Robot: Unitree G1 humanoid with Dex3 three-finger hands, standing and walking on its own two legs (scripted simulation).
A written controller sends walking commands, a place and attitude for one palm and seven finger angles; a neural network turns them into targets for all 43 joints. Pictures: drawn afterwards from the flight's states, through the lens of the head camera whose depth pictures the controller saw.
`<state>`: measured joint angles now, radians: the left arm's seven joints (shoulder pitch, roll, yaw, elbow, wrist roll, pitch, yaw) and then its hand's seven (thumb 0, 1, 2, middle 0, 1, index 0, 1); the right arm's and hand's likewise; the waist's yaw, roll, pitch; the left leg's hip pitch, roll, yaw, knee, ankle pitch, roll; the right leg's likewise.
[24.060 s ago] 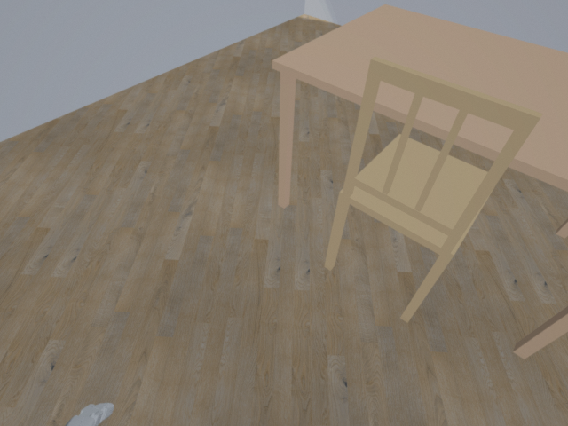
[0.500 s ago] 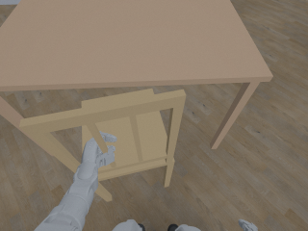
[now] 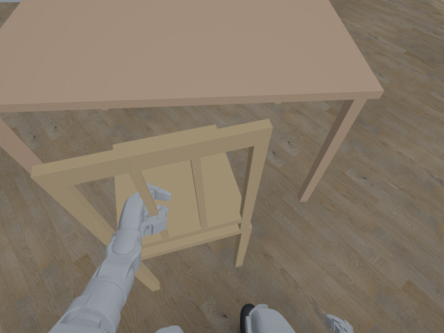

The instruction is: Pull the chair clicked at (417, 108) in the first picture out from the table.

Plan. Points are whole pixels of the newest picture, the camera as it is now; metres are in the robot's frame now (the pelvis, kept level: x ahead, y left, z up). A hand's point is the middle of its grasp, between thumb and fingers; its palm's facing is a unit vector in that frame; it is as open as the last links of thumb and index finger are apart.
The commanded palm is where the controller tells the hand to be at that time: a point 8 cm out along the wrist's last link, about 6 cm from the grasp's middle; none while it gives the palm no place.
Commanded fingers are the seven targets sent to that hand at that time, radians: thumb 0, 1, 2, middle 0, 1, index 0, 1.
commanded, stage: step backward, pulling the chair out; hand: left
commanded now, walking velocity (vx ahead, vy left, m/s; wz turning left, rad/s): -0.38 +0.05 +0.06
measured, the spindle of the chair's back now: (152, 209) +0.36 +0.15 -0.06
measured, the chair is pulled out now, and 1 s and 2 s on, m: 0.19 0.30 0.52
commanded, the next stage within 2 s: none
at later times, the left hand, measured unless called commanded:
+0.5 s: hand (160, 239) +0.29 +0.12 -0.06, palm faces +0.02 -0.99 -0.17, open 5.0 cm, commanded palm +0.26 +0.18 -0.05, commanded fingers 0.00 0.90 0.90 -0.50 -1.45 -0.50 -1.45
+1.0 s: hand (154, 275) +0.23 +0.13 -0.05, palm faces +0.01 -0.99 -0.17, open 4.9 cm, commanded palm +0.20 +0.18 -0.05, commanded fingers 0.00 0.90 0.90 -0.50 -1.45 -0.50 -1.45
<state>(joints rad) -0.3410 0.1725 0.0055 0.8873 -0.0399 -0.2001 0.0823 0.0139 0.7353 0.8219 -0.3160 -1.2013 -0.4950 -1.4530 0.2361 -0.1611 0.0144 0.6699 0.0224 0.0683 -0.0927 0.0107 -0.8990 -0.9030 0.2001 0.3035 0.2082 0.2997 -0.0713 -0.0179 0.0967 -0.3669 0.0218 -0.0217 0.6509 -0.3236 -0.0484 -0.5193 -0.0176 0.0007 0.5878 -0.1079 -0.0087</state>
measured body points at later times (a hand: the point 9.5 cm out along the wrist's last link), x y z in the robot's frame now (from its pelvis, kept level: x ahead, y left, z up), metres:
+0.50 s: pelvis -0.06 -0.01 +0.01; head +0.03 -0.01 +0.45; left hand +0.29 +0.18 -0.04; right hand +0.05 -0.26 -0.13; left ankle -0.06 +0.13 -0.71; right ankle +0.03 -0.11 -0.72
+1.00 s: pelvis -0.12 +0.00 +0.01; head -0.04 +0.00 +0.45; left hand +0.22 +0.18 -0.04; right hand -0.01 -0.26 -0.12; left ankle -0.13 +0.13 -0.71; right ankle -0.06 -0.11 -0.72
